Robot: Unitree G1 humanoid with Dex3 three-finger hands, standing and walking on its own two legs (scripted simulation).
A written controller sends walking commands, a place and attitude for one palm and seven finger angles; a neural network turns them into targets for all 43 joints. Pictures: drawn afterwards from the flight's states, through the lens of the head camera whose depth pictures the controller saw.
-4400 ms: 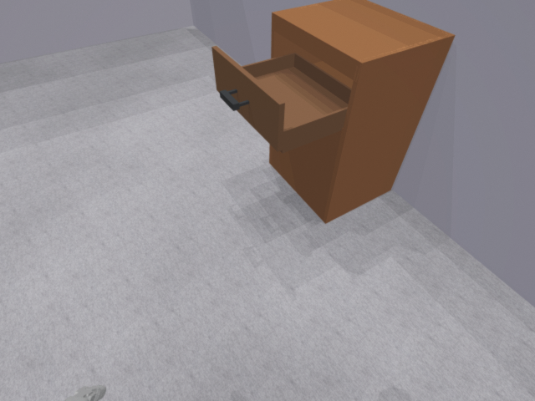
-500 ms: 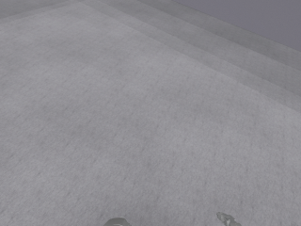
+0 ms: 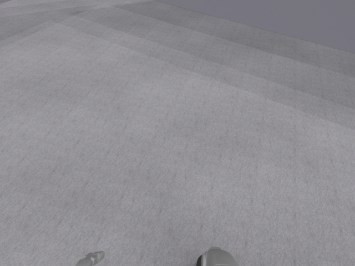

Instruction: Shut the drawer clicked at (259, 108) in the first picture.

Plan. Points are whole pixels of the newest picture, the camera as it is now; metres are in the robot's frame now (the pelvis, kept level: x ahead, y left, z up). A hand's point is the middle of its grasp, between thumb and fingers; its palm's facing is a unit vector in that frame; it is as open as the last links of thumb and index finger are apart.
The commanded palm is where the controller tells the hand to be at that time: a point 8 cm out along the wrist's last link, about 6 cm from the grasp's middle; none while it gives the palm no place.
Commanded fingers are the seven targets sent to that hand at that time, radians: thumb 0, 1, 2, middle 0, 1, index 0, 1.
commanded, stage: walk around to get in front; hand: left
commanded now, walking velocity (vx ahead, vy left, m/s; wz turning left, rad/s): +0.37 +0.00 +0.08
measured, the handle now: out of the picture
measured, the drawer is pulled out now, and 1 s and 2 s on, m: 0.29 0.29 0.29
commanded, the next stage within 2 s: walk to a spot facing it in 0.10 s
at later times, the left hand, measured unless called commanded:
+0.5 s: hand out of the picture +0.16 +0.18 -0.19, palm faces +0.06 -0.99 -0.15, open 7.3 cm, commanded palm none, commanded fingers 0.00 0.90 0.90 -0.20 -0.30 -0.20 -0.30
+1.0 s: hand (136, 180) +0.38 +0.12 -0.14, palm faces -0.31 -0.89 -0.32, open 7.4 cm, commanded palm none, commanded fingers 0.00 0.90 0.90 -0.20 -0.30 -0.20 -0.30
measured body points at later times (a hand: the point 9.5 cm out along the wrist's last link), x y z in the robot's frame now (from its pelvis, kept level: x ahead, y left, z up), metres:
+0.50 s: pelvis +0.19 +0.00 -0.01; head +0.20 +0.02 +0.44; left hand +0.16 +0.23 -0.18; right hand +0.30 -0.24 -0.13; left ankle +0.26 +0.11 -0.74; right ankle +0.15 -0.12 -0.73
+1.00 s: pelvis +0.20 -0.04 -0.01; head +0.23 -0.09 +0.44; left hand +0.40 +0.17 -0.12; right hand +0.16 -0.31 -0.17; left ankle +0.25 +0.11 -0.67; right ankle +0.19 -0.13 -0.74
